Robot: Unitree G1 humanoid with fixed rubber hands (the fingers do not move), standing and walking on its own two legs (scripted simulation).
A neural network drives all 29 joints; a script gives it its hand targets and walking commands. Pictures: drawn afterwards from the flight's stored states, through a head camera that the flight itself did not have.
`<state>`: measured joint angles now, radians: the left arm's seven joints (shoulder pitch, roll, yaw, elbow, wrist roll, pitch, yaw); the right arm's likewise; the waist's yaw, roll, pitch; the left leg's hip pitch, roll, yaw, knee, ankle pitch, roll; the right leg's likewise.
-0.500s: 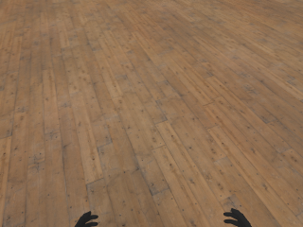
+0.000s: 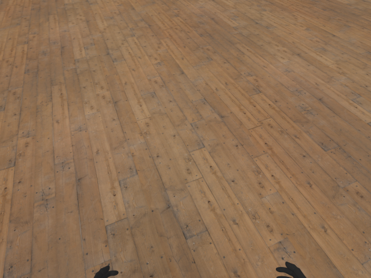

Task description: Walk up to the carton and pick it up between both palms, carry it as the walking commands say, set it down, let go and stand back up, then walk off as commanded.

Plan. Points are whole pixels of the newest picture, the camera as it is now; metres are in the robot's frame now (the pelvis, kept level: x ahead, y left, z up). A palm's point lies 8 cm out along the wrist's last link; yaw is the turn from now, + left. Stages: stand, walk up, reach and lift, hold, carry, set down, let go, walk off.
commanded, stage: stand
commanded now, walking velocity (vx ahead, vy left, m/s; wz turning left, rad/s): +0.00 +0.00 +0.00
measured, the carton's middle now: out of the picture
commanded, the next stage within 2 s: walk up in 0.24 s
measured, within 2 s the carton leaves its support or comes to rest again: neither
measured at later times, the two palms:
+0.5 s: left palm out of the picture +0.11 +0.24 -0.11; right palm out of the picture +0.09 -0.25 -0.11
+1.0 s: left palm (185, 237) +0.25 +0.03 -0.10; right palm out of the picture -0.03 -0.42 -0.11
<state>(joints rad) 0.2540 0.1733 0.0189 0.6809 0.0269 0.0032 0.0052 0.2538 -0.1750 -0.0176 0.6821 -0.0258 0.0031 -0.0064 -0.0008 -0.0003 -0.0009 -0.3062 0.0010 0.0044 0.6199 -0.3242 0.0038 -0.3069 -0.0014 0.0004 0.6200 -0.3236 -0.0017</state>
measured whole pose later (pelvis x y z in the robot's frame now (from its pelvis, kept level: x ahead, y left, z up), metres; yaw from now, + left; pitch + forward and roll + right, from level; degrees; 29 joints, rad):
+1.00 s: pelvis +0.03 -0.15 +0.00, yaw -39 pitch -1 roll +1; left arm 0.27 0.27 0.03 0.78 0.03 0.04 -0.09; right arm 0.27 -0.29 -0.05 0.69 -0.03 -0.05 -0.01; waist 0.07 0.05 0.05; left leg -0.50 0.05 0.05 0.91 -0.45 0.01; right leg -0.37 0.06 0.09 0.57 -0.20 -0.06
